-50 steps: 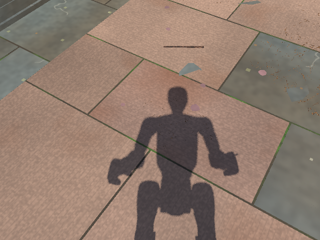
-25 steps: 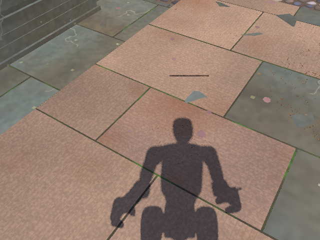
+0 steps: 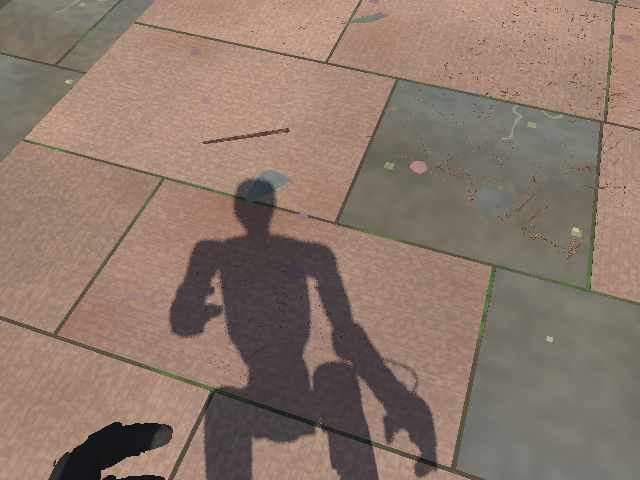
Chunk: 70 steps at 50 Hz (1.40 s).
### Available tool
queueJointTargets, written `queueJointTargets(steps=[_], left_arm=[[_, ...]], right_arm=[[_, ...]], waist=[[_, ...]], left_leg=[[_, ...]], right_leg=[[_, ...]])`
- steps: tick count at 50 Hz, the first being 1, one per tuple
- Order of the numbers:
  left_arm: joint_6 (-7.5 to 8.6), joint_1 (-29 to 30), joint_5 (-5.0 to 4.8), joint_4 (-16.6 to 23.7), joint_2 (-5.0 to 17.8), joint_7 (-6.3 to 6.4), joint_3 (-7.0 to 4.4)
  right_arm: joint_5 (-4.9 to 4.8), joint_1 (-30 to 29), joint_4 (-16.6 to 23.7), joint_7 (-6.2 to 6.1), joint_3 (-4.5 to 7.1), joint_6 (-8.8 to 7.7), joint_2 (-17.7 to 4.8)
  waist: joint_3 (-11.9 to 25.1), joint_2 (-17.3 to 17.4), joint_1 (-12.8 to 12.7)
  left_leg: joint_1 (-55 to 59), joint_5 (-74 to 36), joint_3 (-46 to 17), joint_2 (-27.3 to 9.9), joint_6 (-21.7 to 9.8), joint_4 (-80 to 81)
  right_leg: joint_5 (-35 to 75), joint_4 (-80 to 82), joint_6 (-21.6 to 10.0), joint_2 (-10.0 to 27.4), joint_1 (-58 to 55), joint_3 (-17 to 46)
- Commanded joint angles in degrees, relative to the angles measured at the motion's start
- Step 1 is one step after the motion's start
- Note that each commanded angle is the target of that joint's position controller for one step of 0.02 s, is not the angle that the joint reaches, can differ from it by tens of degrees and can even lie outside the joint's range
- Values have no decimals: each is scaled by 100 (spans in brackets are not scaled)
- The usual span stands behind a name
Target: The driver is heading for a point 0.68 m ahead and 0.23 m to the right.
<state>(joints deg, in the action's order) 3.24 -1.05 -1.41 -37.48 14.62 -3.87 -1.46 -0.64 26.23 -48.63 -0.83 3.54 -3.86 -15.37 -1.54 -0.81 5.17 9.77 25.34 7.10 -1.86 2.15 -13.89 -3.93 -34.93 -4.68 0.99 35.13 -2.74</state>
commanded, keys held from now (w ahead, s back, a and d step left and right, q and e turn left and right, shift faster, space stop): w+e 0.90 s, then no key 0.10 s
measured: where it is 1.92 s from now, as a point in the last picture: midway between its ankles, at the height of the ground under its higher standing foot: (403, 369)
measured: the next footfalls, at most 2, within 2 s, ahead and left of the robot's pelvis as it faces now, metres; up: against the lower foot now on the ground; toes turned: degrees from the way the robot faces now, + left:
right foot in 0.02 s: +0.20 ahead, -0.10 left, +0.00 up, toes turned -3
left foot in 0.56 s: +0.52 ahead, +0.03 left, +0.00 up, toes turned -24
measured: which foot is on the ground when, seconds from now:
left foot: down 0.00-0.02, up 0.04-0.54, down 0.56-1.00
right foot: up 0.00-0.00, down 0.02-0.56, up 0.58-1.00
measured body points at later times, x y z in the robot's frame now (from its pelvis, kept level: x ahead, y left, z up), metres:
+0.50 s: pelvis +0.28 -0.03 +0.02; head +0.31 -0.06 +0.47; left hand +0.39 +0.24 -0.09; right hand +0.46 -0.32 -0.05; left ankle +0.49 +0.06 -0.69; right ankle +0.16 -0.10 -0.72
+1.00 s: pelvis +0.53 -0.12 +0.01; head +0.56 -0.15 +0.46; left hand +0.85 -0.07 -0.06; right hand +0.37 -0.37 -0.11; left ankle +0.48 +0.05 -0.72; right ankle +0.60 -0.32 -0.69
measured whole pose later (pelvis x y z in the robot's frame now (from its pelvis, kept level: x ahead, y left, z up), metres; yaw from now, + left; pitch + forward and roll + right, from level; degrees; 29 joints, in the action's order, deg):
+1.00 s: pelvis +0.53 -0.12 +0.01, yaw -35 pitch +2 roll +2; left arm 1.7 -3.5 -0.8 -34.1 15.9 -3.0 -2.8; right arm -1.1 19.5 -47.8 -0.3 3.9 -4.1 -17.3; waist -3.2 -2.2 5.8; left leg 3.2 20.3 10.9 -0.6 1.3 -15.9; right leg -2.1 -36.6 -1.9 3.5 35.9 0.8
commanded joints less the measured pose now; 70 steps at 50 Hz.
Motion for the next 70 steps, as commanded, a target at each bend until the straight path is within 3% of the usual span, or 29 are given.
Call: queueJointTargets(steps=[1, 2, 3, 4, 5, 7, 8, 11, 22, 25, 27, 28, 29, 30, 31, 32, 34, 37, 47, 50, 52, 53, 54, 55, 56, 57, 59, 64, 70], left_arm=[[-31, -1430, -6, 39, 1055, 77, -499], [-108, -2309, -13, -99, 1505, 209, -649], [-46, -2116, 16, -4, 1903, 182, -628], [-6, -2156, 16, 54, 1377, 185, -528], [33, -1903, 69, 18, 1179, 200, -467], [78, -1162, 112, 175, 992, 191, -400], [97, -974, 205, 284, 941, 207, -384], [150, -968, 109, 253, 850, 250, -373], [-43, -2121, -46, -246, 1073, 488, -435], [-131, -2074, -17, -251, 1069, 515, -451], [-139, -1879, 13, -161, 859, 482, -382], [-103, -1854, 108, -25, 529, 451, -258], [-49, -2714, -39, 76, 239, 445, -151], [-40, -2679, -109, -43, 858, 472, -247], [-72, -2009, -77, 26, 1171, 470, -340], [-97, -1657, -9, 114, 1114, 478, -350], [-111, -1442, 16, 244, 906, 412, -369], [-202, -1446, -19, 306, 556, 366, -300], [-73, 41, 38, 754, 351, 98, -181], [-38, -197, 115, 806, 590, 43, -304], [-48, -1453, 156, 460, 1030, 119, -541], [-107, -2082, 221, 367, 1490, 257, -631], [-108, -1716, 341, 551, 1778, 315, -519], [-148, -1917, 279, 555, 1325, 278, -452], [-151, -1600, 213, 458, 1144, 235, -396], [-134, -1204, 105, 404, 906, 234, -331], [-129, -685, 166, 382, 740, 249, -256], [-48, -382, 284, 122, 730, 306, -276], [-188, -411, 236, -243, 574, 350, -176]], right_arm=[[17, -299, 414, -94, 253, 39, -1091], [142, -230, 589, -124, 157, 6, -886], [191, 380, 855, -25, -109, -156, -61], [-12, -337, 899, 44, 21, -345, -720], [-186, -815, 1073, 72, 69, -426, -906], [61, -1064, 1065, -30, 71, -456, -842], [88, -861, 1089, -28, 98, -383, -849], [186, -859, 1105, -40, 89, -182, -722], [68, -3048, 1688, 151, -20, -367, -536], [28, -2856, 1652, 203, 69, -430, -710], [61, -1845, 1449, 137, 217, -477, -967], [154, -906, 1385, 72, 309, -475, -1301], [192, -423, 1144, 89, 396, -392, -1629], [45, -490, 1210, 113, 302, -341, -1083], [43, -741, 1268, 79, 206, -293, -735], [94, -1024, 1278, 71, 159, -247, -659], [153, -1253, 1187, 63, 91, -231, -504], [83, -1290, 1008, 94, 122, -292, -542], [-20, -958, 477, 39, 235, -134, -1093], [-132, -906, 383, 6, 284, -29, -1328], [-151, -956, 384, -25, 240, 4, -1256], [92, -837, 565, -18, 96, -42, -908], [240, 80, 597, 106, -143, -107, -367], [54, -32, 307, 163, -30, -104, -978], [-144, -663, 491, 169, 15, -57, -1080], [-84, -1028, 557, 94, -17, -8, -971], [11, -964, 465, -23, -1, 191, -897], [124, -825, 355, -155, -83, 352, -502], [132, -1329, 401, -113, -60, 410, -527]], waist=[[763, 616, -1244], [1322, -191, -1520], [2117, -1541, -774], [2113, -852, -1218], [1213, -626, -1130], [471, 242, -638], [503, -98, -376], [339, -145, -265], [102, -316, -1057], [189, -580, -874], [744, -596, -311], [1621, -39, 77], [2298, 1853, -275], [1955, 1405, -155], [1154, 813, 15], [651, 412, -71], [146, 545, -308], [17, 688, -436], [-292, 368, -73], [56, 616, -364], [751, 462, -1091], [1436, -335, -1236], [2544, -1472, -533], [3335, -623, -1030], [2381, -512, -981], [1592, -127, -830], [958, -223, -415], [980, -457, -238], [567, -470, -341]], left_leg=[[-1301, -6325, 168, -1014, -515, -2419], [-2786, -4171, 190, -708, -287, -4354], [-4786, 714, -619, 477, -12, -6311], [-5317, 502, -1516, 282, -129, -6838], [-5663, -67, -1371, 42, -236, -6700], [-4987, -845, -1286, -401, -295, -5821], [-4626, -996, -1377, -513, -270, -5669], [-4447, -1195, -1217, -544, -41, -5125], [-4305, -2981, -1231, 151, 89, -1591], [-3755, -2240, -1257, 272, -99, -1267], [-2096, -2261, -1215, 88, -488, -940], [-441, -2047, -2122, -921, -917, -1169], [1426, -1122, -4701, -2206, -1911, -857], [1186, 78, -5200, -2307, -1807, -570], [464, -1, -4248, -2004, -1513, -450], [-278, -693, -3493, -1728, -1338, -323], [-1200, -1579, -2541, -1305, -1197, 3], [-1633, -2143, -1788, -1200, -1290, 364], [-1233, -3762, -204, -1178, -1057, 270], [-845, -5630, -91, -1251, -884, -581], [-1310, -5817, 191, -916, -549, -2268], [-2689, -3246, 248, -548, -251, -4018], [-4342, 1714, -410, 203, 89, -6054], [-4193, 1542, -1353, 56, 116, -6477], [-4666, 1159, -1166, -173, 98, -6348], [-4784, 741, -1041, -368, 105, -5845], [-3899, 191, -1030, -502, 193, -5217], [-2855, -654, -918, -367, 273, -3637], [-2121, -1434, -848, -202, 28, -1874]], right_leg=[[-173, 60, -449, -608, -2782, -323], [-482, 110, -770, 288, -4479, 1160], [-2274, 1254, -1829, 1729, -5777, 4767], [-2860, 1985, -1650, 1704, -5636, 5257], [-2476, 2033, -1380, 1564, -4904, 4391], [-1011, 2083, -1079, 1022, -3126, 3099], [-632, 2180, -1137, 901, -2657, 2876], [-155, 2386, -1242, 666, -1918, 2352], [-193, 1675, -795, 464, -2628, 2513], [215, 1178, -680, 580, -2991, 2935], [884, 202, -408, 233, -2697, 2720], [108, -1369, -180, -99, -1908, 2218], [-2919, -3116, 227, -912, 216, 1474], [-2859, -3885, 317, -355, 930, 1493], [-2281, -4068, 383, -158, 1095, 1375], [-1852, -3966, 437, 20, 962, 1179], [-1428, -3563, 463, 299, 663, 1097], [-1265, -3189, 519, 441, 560, 878], [507, -333, 364, 287, 95, 269], [-65, 114, 86, -129, -683, 24], [853, 824, -231, -416, -2588, -6], [3285, 410, -580, 626, -4334, 1175], [5507, 166, -1849, 2392, -5910, 3565], [4831, 499, -2029, 2355, -5690, 3574], [4035, 732, -1763, 1946, -5023, 2763], [3288, 957, -1388, 1563, -4158, 2250], [2793, 1422, -1094, 1200, -2516, 1643], [2374, 1727, -1044, 961, -1637, 1010], [-1044, 1818, -680, 827, -1403, 1295]])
